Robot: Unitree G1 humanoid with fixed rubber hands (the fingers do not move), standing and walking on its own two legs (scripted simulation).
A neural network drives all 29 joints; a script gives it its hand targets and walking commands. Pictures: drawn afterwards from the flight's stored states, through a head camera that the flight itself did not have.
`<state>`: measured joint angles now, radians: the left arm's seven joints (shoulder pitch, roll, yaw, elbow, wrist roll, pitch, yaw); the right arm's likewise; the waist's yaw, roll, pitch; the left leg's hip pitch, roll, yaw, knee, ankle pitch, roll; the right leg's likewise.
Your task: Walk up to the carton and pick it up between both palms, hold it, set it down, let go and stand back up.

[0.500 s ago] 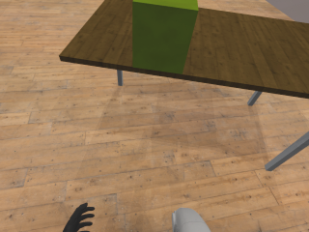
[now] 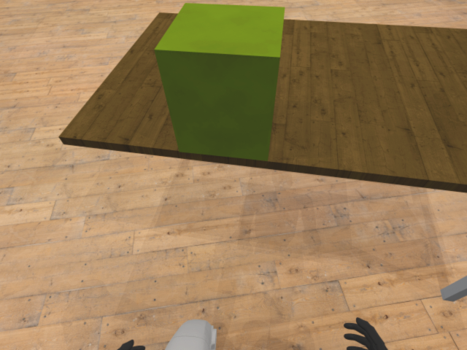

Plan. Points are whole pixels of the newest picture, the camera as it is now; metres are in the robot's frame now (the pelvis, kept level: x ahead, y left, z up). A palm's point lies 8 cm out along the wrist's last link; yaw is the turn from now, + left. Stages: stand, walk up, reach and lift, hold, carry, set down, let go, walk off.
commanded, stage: walk up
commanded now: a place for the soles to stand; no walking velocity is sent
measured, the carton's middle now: (228, 85) +0.60 +0.06 +0.11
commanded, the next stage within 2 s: none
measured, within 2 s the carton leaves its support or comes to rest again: neither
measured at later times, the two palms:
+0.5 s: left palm (143, 321) +0.17 +0.21 -0.13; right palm (371, 319) +0.19 -0.23 -0.12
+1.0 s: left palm (125, 339) +0.14 +0.23 -0.11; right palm out of the picture +0.14 -0.20 -0.11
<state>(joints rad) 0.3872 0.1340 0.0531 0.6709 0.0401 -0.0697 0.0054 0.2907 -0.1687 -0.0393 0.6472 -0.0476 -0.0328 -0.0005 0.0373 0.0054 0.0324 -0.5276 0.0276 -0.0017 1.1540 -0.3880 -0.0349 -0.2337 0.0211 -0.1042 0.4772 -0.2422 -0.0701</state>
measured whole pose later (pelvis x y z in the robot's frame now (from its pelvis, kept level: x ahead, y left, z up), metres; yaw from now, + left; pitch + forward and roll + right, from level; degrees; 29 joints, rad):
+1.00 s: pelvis +0.02 +0.01 -0.01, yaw -1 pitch -2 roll -1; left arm 0.27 0.14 0.02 0.67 0.03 -0.01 0.01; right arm 0.21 -0.13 -0.01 0.72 -0.02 0.01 0.02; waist 0.01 -0.02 0.03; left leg -0.24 -0.04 0.02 0.55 -0.28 0.06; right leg -0.20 -0.04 0.00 0.53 -0.29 0.05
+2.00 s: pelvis +0.04 +0.02 +0.00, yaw +2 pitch -1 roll -1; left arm 0.28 0.15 0.01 0.78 0.02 -0.01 0.02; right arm 0.33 -0.14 -0.03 0.76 -0.02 -0.01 0.01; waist 0.00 0.00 0.03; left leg -0.23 -0.07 -0.03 0.51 -0.27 0.07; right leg -0.16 -0.07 -0.05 0.46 -0.29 0.06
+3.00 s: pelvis +0.17 +0.17 -0.03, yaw -2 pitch -3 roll -3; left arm 0.14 0.12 0.01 0.70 0.02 0.04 0.05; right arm 0.34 -0.14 -0.03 0.66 -0.02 0.04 -0.05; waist -0.03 -0.02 0.11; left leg -0.44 0.02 -0.05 1.15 -0.58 -0.08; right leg -0.41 -0.01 -0.14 0.60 -0.14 -0.07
